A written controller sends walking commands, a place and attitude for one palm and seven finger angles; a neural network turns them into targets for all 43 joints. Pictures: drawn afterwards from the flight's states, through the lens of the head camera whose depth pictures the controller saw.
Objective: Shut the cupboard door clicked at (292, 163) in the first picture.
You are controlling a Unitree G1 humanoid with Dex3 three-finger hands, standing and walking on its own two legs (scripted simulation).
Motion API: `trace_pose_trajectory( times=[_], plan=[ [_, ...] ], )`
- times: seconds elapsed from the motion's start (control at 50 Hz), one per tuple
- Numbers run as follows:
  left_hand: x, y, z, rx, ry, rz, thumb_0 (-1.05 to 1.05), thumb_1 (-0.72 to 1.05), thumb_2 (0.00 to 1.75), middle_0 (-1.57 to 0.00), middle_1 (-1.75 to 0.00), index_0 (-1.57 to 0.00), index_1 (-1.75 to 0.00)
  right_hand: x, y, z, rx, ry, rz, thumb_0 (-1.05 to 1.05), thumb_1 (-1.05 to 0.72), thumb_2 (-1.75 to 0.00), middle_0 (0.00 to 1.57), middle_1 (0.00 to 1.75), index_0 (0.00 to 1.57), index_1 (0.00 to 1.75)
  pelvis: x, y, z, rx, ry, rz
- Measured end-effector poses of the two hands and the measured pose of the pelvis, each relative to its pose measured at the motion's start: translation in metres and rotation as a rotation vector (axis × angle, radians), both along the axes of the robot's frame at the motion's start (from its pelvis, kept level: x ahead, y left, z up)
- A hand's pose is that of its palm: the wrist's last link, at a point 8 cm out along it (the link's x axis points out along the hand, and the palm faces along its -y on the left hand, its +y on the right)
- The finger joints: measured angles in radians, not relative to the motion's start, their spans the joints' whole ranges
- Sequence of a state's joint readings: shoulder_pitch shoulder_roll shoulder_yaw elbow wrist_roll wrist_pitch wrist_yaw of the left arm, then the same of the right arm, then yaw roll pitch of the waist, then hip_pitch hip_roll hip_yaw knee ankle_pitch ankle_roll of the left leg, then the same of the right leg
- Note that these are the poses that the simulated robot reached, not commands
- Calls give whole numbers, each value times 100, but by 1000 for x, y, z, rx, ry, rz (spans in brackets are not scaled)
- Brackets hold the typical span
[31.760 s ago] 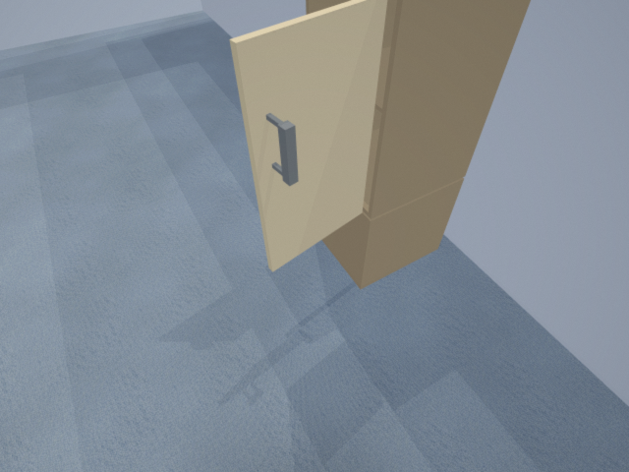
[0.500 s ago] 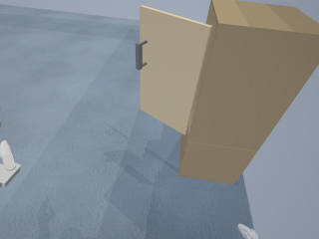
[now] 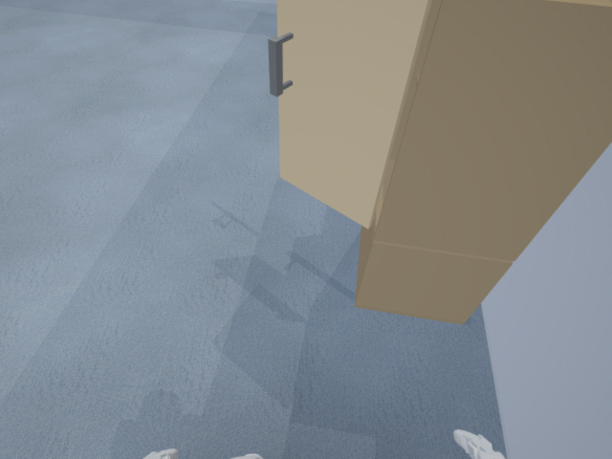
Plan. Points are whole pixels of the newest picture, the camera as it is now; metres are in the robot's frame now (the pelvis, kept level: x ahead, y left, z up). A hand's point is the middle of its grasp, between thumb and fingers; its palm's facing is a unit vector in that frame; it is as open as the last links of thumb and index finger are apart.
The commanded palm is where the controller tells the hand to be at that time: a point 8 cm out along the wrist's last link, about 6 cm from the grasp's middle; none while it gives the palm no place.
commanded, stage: let the arm hang, fingers relaxed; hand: left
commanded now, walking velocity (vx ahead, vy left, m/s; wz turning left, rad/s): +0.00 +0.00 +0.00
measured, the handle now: (282, 64) +0.92 +0.07 +0.06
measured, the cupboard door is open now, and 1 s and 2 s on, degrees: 60 60 60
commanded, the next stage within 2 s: look to check the result in 0.84 s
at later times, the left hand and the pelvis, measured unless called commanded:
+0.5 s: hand out of the picture -0.03 +0.15 -0.15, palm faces +0.04 -0.98 -0.19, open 7.4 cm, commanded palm none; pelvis +0.03 -0.02 +0.02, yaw +1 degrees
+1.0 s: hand out of the picture +0.00 +0.13 -0.16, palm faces +0.05 -0.98 -0.17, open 7.4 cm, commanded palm none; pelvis +0.04 -0.03 +0.02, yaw +1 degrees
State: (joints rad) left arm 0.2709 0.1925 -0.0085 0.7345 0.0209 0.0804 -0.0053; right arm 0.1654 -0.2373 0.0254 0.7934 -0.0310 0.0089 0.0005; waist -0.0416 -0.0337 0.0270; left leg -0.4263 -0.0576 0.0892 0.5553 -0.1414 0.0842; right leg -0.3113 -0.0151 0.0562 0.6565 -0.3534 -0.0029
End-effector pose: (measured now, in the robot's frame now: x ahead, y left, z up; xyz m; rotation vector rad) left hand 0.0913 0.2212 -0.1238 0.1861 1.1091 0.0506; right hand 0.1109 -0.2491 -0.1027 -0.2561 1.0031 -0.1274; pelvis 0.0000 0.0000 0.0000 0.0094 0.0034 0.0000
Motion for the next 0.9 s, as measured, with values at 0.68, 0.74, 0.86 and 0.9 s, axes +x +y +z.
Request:
trace_pose_trajectory(
  times=[0.68, 0.74, 0.86, 0.9],
  plan=[
    [-80, -50, -8, -37, 293, 145, 1, 91, 89, -20, -30, -20, -30, -97, 20, -28, 119, 386, -154, 1, -92, -90, 20, 30, 20, 30, 35, -24, 19, -19, -39, 11],
    [-74, -53, -9, -39, 289, 140, 1, 91, 89, -20, -30, -20, -30, -99, 19, -27, 117, 394, -160, 1, -92, -90, 20, 30, 20, 30, 36, -26, 19, -18, -39, 11],
    [-79, -50, -9, -31, 318, 150, 1, 91, 89, -20, -30, -20, -30, -104, 17, -26, 111, 422, -166, 0, -91, -90, 20, 30, 19, 30, 40, -27, 19, -19, -36, 12],
    [-83, -48, -8, -25, 334, 155, 1, 91, 89, -20, -30, -20, -30, -104, 17, -25, 109, 431, -166, 0, -91, -90, 20, 30, 19, 30, 41, -28, 19, -19, -35, 13]
  ],
)
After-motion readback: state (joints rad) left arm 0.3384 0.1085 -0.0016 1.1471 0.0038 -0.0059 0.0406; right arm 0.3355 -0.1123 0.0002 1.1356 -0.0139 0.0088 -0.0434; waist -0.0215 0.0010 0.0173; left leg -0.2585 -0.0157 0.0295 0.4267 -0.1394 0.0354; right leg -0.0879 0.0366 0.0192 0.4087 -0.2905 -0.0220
